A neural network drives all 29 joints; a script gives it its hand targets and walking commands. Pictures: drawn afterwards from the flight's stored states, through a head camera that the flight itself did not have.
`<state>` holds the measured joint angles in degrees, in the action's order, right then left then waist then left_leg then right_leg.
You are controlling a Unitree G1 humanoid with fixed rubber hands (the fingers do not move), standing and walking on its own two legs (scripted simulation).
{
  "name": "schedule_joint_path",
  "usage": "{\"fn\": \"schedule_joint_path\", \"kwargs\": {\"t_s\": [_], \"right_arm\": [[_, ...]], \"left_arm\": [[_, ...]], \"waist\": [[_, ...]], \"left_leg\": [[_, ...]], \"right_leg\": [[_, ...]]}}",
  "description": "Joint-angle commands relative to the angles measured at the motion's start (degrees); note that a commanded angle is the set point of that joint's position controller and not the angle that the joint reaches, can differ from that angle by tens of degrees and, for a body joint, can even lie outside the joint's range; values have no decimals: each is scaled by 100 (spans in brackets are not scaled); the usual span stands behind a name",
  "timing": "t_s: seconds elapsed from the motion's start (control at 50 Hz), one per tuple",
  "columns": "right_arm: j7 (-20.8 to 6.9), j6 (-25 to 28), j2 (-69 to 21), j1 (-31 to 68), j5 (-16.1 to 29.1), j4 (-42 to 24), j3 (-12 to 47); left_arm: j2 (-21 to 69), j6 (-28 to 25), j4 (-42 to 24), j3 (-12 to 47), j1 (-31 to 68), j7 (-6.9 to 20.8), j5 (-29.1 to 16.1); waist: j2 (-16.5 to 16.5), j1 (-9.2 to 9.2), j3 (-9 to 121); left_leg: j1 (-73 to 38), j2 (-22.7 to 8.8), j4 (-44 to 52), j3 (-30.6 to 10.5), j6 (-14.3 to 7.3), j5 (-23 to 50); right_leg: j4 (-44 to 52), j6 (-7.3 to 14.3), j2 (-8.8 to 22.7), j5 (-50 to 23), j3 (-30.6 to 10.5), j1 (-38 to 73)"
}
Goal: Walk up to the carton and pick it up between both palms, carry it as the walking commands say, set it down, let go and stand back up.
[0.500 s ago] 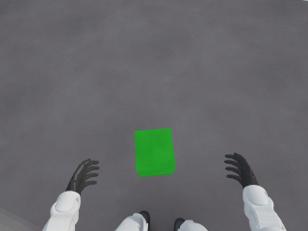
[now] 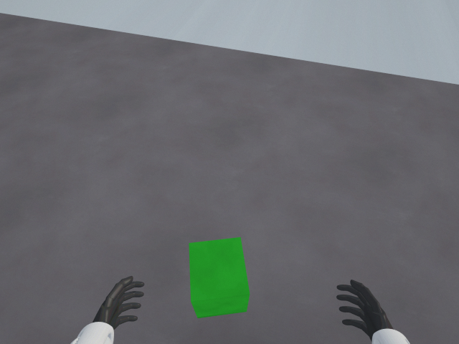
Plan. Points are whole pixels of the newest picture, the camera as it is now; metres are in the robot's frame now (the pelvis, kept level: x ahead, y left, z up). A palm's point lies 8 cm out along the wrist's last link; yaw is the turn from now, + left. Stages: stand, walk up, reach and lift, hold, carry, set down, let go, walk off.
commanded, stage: let go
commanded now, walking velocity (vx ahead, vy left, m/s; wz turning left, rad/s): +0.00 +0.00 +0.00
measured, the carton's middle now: (218, 278) +0.43 +0.07 -0.65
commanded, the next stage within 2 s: stand in 0.18 s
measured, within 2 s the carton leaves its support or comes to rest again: neither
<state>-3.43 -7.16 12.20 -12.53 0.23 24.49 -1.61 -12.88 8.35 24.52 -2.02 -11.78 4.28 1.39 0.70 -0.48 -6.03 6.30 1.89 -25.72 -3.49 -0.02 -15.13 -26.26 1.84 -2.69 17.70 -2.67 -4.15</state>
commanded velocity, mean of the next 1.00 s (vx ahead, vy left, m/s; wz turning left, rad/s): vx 0.00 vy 0.00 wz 0.00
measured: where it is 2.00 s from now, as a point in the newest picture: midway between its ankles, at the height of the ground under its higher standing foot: outside the picture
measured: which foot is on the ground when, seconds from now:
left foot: down 0.00-1.00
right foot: down 0.00-1.00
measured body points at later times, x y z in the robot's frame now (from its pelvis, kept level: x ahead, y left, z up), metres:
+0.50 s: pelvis +0.01 +0.02 +0.00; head +0.02 +0.04 +0.45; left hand +0.16 +0.31 -0.10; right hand +0.15 -0.28 -0.08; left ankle -0.01 +0.12 -0.74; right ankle -0.03 -0.10 -0.74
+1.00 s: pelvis +0.01 +0.03 +0.00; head +0.01 +0.04 +0.45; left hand +0.15 +0.32 -0.10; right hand +0.12 -0.28 -0.10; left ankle -0.01 +0.12 -0.74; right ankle -0.03 -0.10 -0.74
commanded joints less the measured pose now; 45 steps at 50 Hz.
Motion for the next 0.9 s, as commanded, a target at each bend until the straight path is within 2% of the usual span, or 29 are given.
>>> {"fn": "schedule_joint_path", "kwargs": {"t_s": [0.0, 0.06, 0.16, 0.18, 0.22, 0.26, 0.28, 0.38, 0.5, 0.7, 0.88], "right_arm": [[59, 164, 566, 138, 83, -452, -186], [129, 266, 652, 60, 180, -333, -177], [153, 234, 704, 26, 150, -227, -118], [348, 370, 1093, 251, -338, 461, -241], [456, 522, 1288, 266, -396, 634, -313], [466, 632, 1310, 385, -350, 787, -318], [445, 669, 1321, 464, -314, 860, -312], [441, 754, 1365, 471, -262, 1202, -303], [486, 775, 1523, 466, -256, 1538, -295], [509, 797, 1634, 524, -227, 1944, -242], [505, 802, 1665, 599, -201, 2269, -194]], "left_arm": [[-551, 72, -583, -214, 133, -119, 10], [-506, 274, -684, -172, 158, -247, 17], [-436, 428, -740, -10, 114, -342, 34], [-1245, -33, -42, -298, 351, -504, 50], [-1174, -417, 180, -261, 257, -530, 90], [-1081, -598, 352, -259, 290, -490, 98], [-1089, -657, 450, -257, 300, -458, 92], [-1240, -790, 808, -265, 288, -469, 75], [-1412, -831, 1164, -226, 212, -541, 59], [-1539, -864, 1567, -170, 235, -589, 34], [-1597, -892, 1882, -122, 332, -602, 18]], "waist": [[64, 37, 625], [59, 29, 739], [-8, 73, 736], [522, 177, 467], [95, 90, 509], [-197, 81, 507], [-243, 99, 602], [-163, 45, 910], [-174, 20, 1000], [-96, 14, 948], [-57, 8, 855]], "left_leg": [[-181, 101, 101, 251, 0, 1322], [-49, 123, 51, 232, 13, 1332], [34, 76, -49, 153, 38, 1241], [695, -395, 45, -143, 69, 837], [740, -443, 203, -308, -22, 92], [860, -520, 365, -457, -87, -209], [836, -547, 371, -484, -113, -76], [354, -566, 130, -404, -91, 1325], [99, -614, 116, -423, -89, 1919], [-55, -638, 184, -424, -104, 2280], [-91, -658, 351, -435, -113, 2035]], "right_leg": [[329, -350, 252, -2113, 41, -224], [241, -331, 220, -2122, 36, -253], [98, -267, 147, -1681, 21, -514], [189, -339, 368, -551, -161, -904], [277, -226, 427, 25, -373, -906], [176, -180, 408, -115, -370, -840], [153, -176, 412, -328, -366, -724], [176, -175, 515, -1196, -449, -570], [138, -163, 560, -1602, -472, -482], [206, -159, 620, -1909, -513, -391], [404, -142, 668, -1826, -570, -343]]}}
